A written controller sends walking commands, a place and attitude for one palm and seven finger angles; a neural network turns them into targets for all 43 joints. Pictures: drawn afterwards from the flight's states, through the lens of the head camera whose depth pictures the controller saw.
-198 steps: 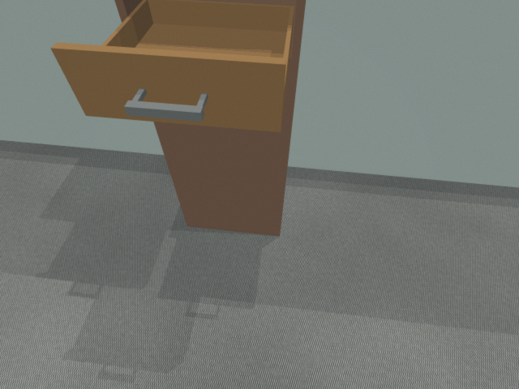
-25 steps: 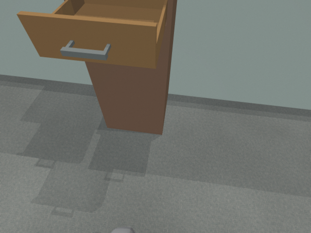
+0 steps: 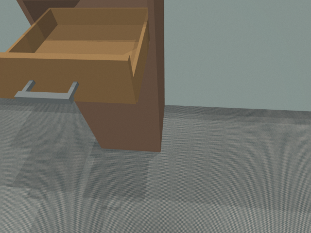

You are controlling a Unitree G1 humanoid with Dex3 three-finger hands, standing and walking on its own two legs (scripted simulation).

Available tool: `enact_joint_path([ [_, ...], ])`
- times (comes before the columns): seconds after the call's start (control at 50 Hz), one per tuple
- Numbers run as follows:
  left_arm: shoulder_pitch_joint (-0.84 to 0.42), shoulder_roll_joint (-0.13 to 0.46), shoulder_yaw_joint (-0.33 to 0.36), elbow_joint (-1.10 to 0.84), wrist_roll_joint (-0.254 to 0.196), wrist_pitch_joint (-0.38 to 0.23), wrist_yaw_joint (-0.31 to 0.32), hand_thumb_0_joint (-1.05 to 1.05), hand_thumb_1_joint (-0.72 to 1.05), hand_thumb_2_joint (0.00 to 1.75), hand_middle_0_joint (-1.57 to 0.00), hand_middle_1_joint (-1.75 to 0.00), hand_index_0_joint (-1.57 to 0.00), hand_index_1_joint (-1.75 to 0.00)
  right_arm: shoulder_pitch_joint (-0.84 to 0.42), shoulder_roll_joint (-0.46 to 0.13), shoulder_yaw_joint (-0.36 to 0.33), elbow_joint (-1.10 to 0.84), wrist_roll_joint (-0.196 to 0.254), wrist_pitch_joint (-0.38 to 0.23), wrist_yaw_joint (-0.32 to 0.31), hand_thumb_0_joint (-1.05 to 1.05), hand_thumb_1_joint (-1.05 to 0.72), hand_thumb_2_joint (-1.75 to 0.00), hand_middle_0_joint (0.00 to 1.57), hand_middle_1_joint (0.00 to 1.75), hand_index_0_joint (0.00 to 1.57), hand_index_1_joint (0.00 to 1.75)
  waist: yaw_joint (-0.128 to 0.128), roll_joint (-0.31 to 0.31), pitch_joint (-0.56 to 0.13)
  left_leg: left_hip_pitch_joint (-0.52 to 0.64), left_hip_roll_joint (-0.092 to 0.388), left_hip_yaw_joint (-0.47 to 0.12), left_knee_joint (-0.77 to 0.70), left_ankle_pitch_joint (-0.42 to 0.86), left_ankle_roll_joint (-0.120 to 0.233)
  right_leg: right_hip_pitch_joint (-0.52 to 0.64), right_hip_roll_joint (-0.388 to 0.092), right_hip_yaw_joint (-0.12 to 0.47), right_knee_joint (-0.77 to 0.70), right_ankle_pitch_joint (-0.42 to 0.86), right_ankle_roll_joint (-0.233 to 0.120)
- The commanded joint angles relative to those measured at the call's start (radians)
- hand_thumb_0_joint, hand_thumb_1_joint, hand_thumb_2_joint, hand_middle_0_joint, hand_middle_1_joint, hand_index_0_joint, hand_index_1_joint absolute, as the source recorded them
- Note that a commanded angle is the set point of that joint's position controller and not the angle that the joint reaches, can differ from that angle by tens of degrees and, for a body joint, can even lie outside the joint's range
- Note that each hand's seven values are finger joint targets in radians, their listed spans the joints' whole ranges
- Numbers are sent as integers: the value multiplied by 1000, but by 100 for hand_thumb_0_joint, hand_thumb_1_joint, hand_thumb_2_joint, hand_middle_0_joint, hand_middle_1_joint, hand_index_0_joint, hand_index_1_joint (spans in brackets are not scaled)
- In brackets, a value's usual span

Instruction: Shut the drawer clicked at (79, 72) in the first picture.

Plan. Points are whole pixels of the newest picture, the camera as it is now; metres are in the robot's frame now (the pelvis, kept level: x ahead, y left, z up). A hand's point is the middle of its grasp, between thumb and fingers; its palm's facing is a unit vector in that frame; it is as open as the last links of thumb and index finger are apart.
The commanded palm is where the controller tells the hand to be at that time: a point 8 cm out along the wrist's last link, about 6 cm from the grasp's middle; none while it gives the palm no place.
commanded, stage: come to a stop and stand still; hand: left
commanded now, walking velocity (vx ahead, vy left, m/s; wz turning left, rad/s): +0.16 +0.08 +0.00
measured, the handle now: (48, 91) +0.40 +0.26 +0.17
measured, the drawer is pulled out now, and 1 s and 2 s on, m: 0.29 0.29 0.29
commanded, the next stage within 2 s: look again from close up in 0.98 s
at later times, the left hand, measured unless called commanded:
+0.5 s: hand out of the picture +0.14 +0.22 -0.17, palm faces +0.04 -0.96 -0.27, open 7.3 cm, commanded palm none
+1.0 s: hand out of the picture +0.11 +0.18 -0.17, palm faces +0.04 -0.98 -0.18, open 7.3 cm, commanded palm none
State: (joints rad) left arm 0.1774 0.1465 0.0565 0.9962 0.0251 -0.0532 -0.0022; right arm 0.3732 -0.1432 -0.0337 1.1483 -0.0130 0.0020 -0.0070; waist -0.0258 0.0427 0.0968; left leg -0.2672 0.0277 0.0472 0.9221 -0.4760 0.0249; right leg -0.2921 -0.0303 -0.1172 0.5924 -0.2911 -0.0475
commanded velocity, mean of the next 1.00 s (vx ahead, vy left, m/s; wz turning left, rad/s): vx -0.10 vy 0.03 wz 0.00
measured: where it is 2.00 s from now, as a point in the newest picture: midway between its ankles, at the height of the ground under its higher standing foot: outside the picture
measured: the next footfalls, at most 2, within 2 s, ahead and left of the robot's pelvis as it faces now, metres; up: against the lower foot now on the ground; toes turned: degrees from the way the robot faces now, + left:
left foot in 0.24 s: +0.18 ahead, +0.14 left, +0.00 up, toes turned +3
right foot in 0.58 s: +0.12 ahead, -0.14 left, +0.00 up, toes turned -3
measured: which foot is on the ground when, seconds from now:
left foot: up 0.00-0.22, down 0.24-0.58, up 0.60-0.84, down 0.86-1.00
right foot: down 0.00-0.26, up 0.28-0.56, down 0.58-1.00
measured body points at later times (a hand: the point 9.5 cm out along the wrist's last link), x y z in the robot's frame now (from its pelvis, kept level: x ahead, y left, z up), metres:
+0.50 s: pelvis +0.09 +0.01 +0.00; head +0.16 +0.01 +0.45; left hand +0.14 +0.27 -0.15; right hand +0.20 -0.23 -0.15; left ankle +0.14 +0.14 -0.73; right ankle +0.05 -0.11 -0.68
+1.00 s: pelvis +0.08 +0.00 +0.01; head +0.11 +0.02 +0.46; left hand +0.11 +0.23 -0.16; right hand +0.10 -0.24 -0.14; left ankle +0.07 +0.11 -0.73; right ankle +0.08 -0.13 -0.73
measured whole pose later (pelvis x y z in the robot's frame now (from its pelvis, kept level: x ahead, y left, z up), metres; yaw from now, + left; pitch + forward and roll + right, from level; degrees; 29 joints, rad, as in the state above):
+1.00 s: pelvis +0.08 +0.00 +0.01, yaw +0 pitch -1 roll +0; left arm 0.21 0.19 0.03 1.05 0.02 0.03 0.02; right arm 0.24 -0.16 -0.02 1.08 -0.01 0.03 -0.02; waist 0.02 -0.04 0.08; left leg -0.18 0.00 0.02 0.47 -0.28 0.01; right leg -0.20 -0.04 -0.03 0.48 -0.26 0.02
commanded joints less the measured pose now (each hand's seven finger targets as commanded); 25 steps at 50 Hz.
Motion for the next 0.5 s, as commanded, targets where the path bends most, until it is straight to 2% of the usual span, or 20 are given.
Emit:
enact_joint_path([
  [0.0, 153, 101, 25, 10, -7, -8, 26, 0, 90, 90, -20, -30, -20, -30, -27, -47, -13, -76, -6, -31, 0, 0, -90, -90, 20, 30, 20, 30, 35, -173, -4, -265, 80, -54, 93, 92, -16, 151, -297, 285, -386, 286, -149],
  [0.02, 165, 99, 26, 19, -4, -14, 27, 0, 90, 90, -20, -30, -20, -30, -15, -19, -11, -71, -2, -28, 3, 0, -90, -90, 20, 30, 20, 30, 28, -135, -38, -230, 72, -32, 33, 91, -21, 172, -279, 230, -364, 423, -147],
  [0.06, 169, 102, 25, 28, -4, -20, 26, 0, 90, 90, -20, -30, -20, -30, -29, -10, -6, -80, 0, -25, 3, 0, -90, -90, 20, 30, 20, 30, 23, -134, -77, -183, 55, -4, -108, 112, -33, 205, -247, 151, -320, 637, -139],
  [0.1, 168, 109, 20, 37, -6, -12, 31, 0, 90, 90, -20, -30, -20, -30, -59, -5, 8, -88, 4, -24, -3, 0, -90, -90, 20, 30, 20, 30, 34, -136, -114, -145, 20, 21, -233, 167, -47, 267, -223, 124, -252, 844, -123],
  [0.12, 166, 121, 22, 42, -6, -7, 36, 0, 90, 90, -20, -30, -20, -30, -57, 2, 9, -88, 8, -24, -4, 0, -90, -90, 20, 30, 20, 30, 34, -143, -129, -134, 8, 32, -277, 208, -53, 300, -212, 108, -220, 892, -107],
  [0.14, 170, 133, 22, 45, -10, 1, 41, 0, 90, 90, -20, -30, -20, -30, -81, -22, 9, -95, 6, -20, -8, 0, -90, -90, 20, 30, 20, 30, 39, -141, -132, -99, -8, 31, -330, 257, -54, 288, -202, 110, -188, 923, -91],
  [0.18, 154, 152, 23, 43, -13, 17, 50, 0, 90, 90, -20, -30, -20, -30, -74, -71, -4, -103, 3, -10, -15, 0, -90, -90, 20, 30, 20, 30, 17, -174, -125, -15, -10, 30, -447, 398, -47, 256, -185, 87, -109, 882, -45],
  [0.2, 153, 151, 21, 35, -14, 27, 54, 0, 90, 90, -20, -30, -20, -30, -53, -116, -18, -105, -2, -8, -19, 0, -90, -90, 20, 30, 20, 30, 6, -140, -148, 89, 49, 7, -483, 693, -23, 197, -151, 60, -45, 773, -6],
  [0.22, 166, 121, 15, 23, -14, 36, 58, 0, 90, 90, -20, -30, -20, -30, -28, -174, -34, -108, -2, -8, -20, 0, -90, -90, 20, 30, 20, 30, 4, -17, -191, 243, 181, -116, -417, 1117, 37, 50, -96, 18, 25, 456, 42],
  [0.24, 175, 96, 7, 9, -20, 40, 64, 0, 90, 90, -20, -30, -20, -30, 2, -213, -43, -109, 3, -2, -27, 0, -90, -90, 20, 30, 20, 30, -15, 120, -218, 356, 311, -225, -415, 1463, 131, -68, -29, 7, 117, -14, 73],
  [0.26, 173, 92, 4, -2, -18, 48, 65, 0, 90, 90, -20, -30, -20, -30, 34, -241, -53, -107, -3, 8, -31, 0, -90, -90, 20, 30, 20, 30, -44, 165, -216, 348, 367, -223, -472, 1515, 196, -67, 15, 54, 326, -379, 67],
  [0.28, 153, 103, 12, -6, -20, 61, 60, 0, 90, 90, -20, -30, -20, -30, -17, -248, -49, -116, -2, 14, -43, 0, -90, -90, 20, 30, 20, 30, -27, 196, -198, 279, 373, -242, -481, 1472, 227, -92, 27, 118, 434, -431, 61],
  [0.3, 128, 113, 21, -3, -20, 74, 58, 0, 90, 90, -20, -30, -20, -30, -68, -238, -50, -134, -6, 20, -51, 0, -90, -90, 20, 30, 20, 30, -21, 186, -167, 208, 368, -222, -493, 1341, 222, -103, 14, 154, 486, -402, 56],
  [0.32, 104, 112, 27, -6, -16, 78, 54, 0, 90, 90, -20, -30, -20, -30, -114, -220, -51, -154, -11, 24, -55, 0, -90, -90, 20, 30, 20, 30, -11, 166, -121, 190, 352, -208, -485, 1302, 215, -138, 10, 155, 502, -387, 59],
  [0.34, 120, 116, 33, -7, -16, 86, 50, 0, 90, 90, -20, -30, -20, -30, -162, -230, -54, -169, -15, 29, -58, 0, -90, -90, 20, 30, 20, 30, 10, 133, -135, 211, 335, -178, -477, 1218, 197, -160, 19, 160, 515, -346, 63],
  [0.36, 121, 116, 35, -11, -16, 92, 48, 0, 90, 90, -20, -30, -20, -30, -179, -231, -57, -183, -17, 29, -61, 0, -90, -90, 20, 30, 20, 30, 14, 118, -154, 208, 325, -171, -476, 1146, 183, -158, 23, 165, 507, -317, 69],
  [0.38, 133, 118, 39, -15, -17, 97, 45, 0, 90, 90, -20, -30, -20, -30, -206, -237, -62, -193, -18, 29, -62, 0, -90, -90, 20, 30, 20, 30, 27, 113, -180, 192, 326, -166, -477, 1060, 171, -133, 23, 170, 477, -294, 69],
  [0.42, 133, 117, 38, -27, -12, 103, 39, 0, 90, 90, -20, -30, -20, -30, -233, -240, -65, -207, -19, 29, -57, 0, -90, -90, 20, 30, 20, 30, 32, 97, -192, 137, 319, -159, -493, 937, 157, -75, 29, 151, 396, -251, 70],
  [0.46, 151, 111, 36, -39, -11, 103, 34, 0, 90, 90, -20, -30, -20, -30, -275, -253, -71, -222, -21, 31, -51, 0, -90, -90, 20, 30, 20, 30, 46, 136, -180, 80, 313, -152, -494, 835, 137, -6, 24, 123, 250, -207, 61],
  [0.48, 167, 115, 34, -39, -8, 101, 32, 0, 90, 90, -20, -30, -20, -30, -291, -256, -72, -224, -18, 34, -47, 0, -90, -90, 20, 30, 20, 30, 58, 145, -166, 51, 298, -143, -478, 762, 121, 35, 22, 103, 159, -138, 60],
])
